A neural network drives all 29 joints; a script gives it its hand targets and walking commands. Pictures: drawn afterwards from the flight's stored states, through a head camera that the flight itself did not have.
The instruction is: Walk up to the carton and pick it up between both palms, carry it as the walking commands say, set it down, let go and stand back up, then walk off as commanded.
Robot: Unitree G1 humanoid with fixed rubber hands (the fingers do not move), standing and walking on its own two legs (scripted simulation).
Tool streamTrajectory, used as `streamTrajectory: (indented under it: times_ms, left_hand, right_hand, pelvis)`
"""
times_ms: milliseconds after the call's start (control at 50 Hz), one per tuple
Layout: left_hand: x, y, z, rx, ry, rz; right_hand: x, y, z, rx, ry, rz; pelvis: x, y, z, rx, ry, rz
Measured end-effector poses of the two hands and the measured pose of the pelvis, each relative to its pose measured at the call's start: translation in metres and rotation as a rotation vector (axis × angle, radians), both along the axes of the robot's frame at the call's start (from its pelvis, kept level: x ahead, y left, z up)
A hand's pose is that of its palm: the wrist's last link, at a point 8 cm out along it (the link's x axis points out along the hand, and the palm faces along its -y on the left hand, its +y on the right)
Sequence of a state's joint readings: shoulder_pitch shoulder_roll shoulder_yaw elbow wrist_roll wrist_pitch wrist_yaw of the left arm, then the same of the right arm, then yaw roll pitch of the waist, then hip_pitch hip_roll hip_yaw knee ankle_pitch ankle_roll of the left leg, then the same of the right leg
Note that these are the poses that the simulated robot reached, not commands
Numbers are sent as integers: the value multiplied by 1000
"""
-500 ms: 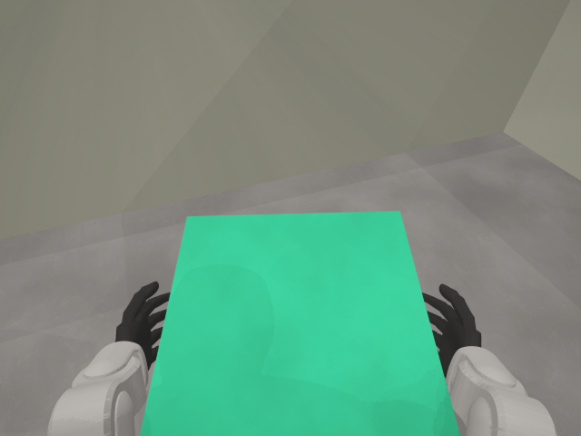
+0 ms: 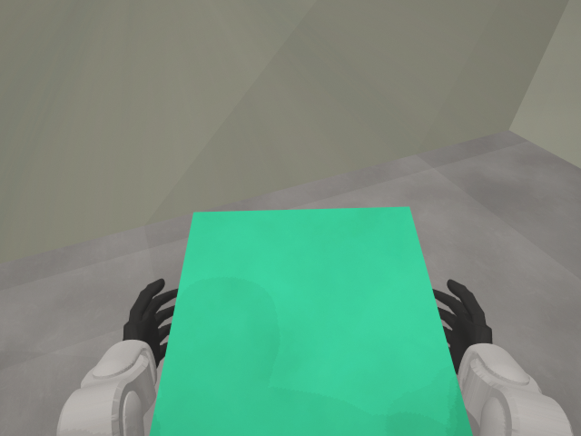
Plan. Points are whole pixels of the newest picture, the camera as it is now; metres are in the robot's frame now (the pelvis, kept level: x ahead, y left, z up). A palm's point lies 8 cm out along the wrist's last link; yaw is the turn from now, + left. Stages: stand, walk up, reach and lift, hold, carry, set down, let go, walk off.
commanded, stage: carry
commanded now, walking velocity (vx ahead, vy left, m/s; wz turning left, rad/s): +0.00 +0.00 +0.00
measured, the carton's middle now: (304, 345) +0.26 +0.00 +0.03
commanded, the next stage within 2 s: none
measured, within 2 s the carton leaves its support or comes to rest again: neither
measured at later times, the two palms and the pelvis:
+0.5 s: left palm (117, 363) +0.20 +0.21 +0.10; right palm (456, 373) +0.19 -0.17 +0.10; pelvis -0.02 +0.02 +0.00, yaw +0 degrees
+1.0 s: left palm (152, 366) +0.20 +0.17 +0.10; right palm (491, 375) +0.19 -0.21 +0.10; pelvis -0.03 -0.02 +0.00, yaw +0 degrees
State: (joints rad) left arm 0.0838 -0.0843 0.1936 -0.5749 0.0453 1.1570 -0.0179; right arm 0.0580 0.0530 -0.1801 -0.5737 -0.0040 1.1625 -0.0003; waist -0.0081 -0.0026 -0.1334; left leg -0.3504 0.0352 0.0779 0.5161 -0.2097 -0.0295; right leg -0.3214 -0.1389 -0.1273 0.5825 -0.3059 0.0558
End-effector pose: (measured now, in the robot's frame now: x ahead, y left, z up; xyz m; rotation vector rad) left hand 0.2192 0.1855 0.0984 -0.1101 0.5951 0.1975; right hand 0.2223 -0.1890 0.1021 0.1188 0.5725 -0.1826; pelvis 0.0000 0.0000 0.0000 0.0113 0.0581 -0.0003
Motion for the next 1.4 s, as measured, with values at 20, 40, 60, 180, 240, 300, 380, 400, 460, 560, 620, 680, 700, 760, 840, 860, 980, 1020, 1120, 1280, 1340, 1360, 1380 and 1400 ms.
streamTrajectory:
  times_ms: [20,40,60,180,240,300,380,400,460,560,620,680,700,760,840,860,980,1020,1120,1280,1340,1360,1380,1400]
  left_hand:
    - [-2,9,-2,4,6,1]
    - [-4,17,-4,6,13,3]
    - [-7,25,-5,6,20,5]
    - [-20,50,-8,-12,27,12]
    - [-22,52,-6,-11,26,4]
    - [-22,49,-4,-7,23,-9]
    - [-21,40,-1,1,22,-23]
    - [-21,37,-1,3,23,-25]
    - [-20,28,0,9,29,-26]
    - [-21,14,2,17,34,-18]
    - [-21,6,2,18,34,-12]
    - [-20,-1,3,18,34,-9]
    - [-20,-3,3,18,34,-8]
    - [-20,-9,2,16,35,-9]
    - [-20,-14,0,12,38,-10]
    - [-20,-14,0,11,38,-10]
    - [-22,-17,-1,5,39,-10]
    - [-23,-17,-2,3,39,-10]
    - [-24,-16,-2,-1,37,-10]
    - [-27,-13,-2,-3,34,-13]
    - [-28,-13,-2,-3,34,-14]
    - [-28,-12,-2,-3,34,-14]
    - [-28,-12,-2,-3,33,-14]
    - [-29,-12,-2,-3,33,-15]
  right_hand:
    - [0,9,-1,3,5,2]
    - [-1,17,-1,6,13,1]
    - [-2,25,-2,9,20,1]
    - [-12,50,-1,0,28,3]
    - [-18,52,1,-1,27,-5]
    - [-22,49,3,1,24,-16]
    - [-27,40,2,5,23,-28]
    - [-27,37,2,7,24,-29]
    - [-28,28,0,14,30,-31]
    - [-26,14,-4,26,35,-23]
    - [-25,6,-5,30,35,-19]
    - [-24,-1,-6,31,34,-17]
    - [-24,-3,-6,31,35,-17]
    - [-24,-9,-7,31,36,-18]
    - [-25,-13,-7,28,39,-20]
    - [-25,-14,-7,28,39,-20]
    - [-27,-17,-6,22,40,-21]
    - [-28,-17,-6,21,40,-22]
    - [-29,-16,-5,17,39,-23]
    - [-33,-13,-3,13,36,-24]
    - [-34,-12,-3,12,36,-25]
    - [-34,-12,-3,11,36,-25]
    - [-35,-12,-3,11,36,-25]
    - [-35,-12,-3,11,35,-25]
  pelvis:
    - [-1,6,0,2,-1,-1]
    - [-3,11,0,-1,-3,-1]
    - [-4,15,0,-5,-5,-1]
    - [-11,34,1,-16,-15,7]
    - [-14,38,3,-18,-17,9]
    - [-17,38,4,-19,-19,8]
    - [-20,33,4,-18,-20,8]
    - [-20,31,4,-18,-20,8]
    - [-21,24,5,-19,-20,8]
    - [-22,11,5,-23,-17,8]
    - [-22,4,5,-24,-15,8]
    - [-22,-3,4,-24,-13,8]
    - [-22,-4,4,-24,-12,8]
    - [-23,-9,4,-23,-11,9]
    - [-24,-13,4,-22,-11,8]
    - [-24,-14,4,-21,-11,8]
    - [-26,-17,3,-21,-11,8]
    - [-27,-17,3,-21,-12,7]
    - [-29,-17,3,-21,-12,6]
    - [-32,-15,3,-21,-12,6]
    - [-34,-14,3,-21,-12,5]
    - [-34,-13,3,-21,-12,5]
    - [-35,-13,3,-21,-12,5]
    - [-35,-13,3,-21,-12,5]
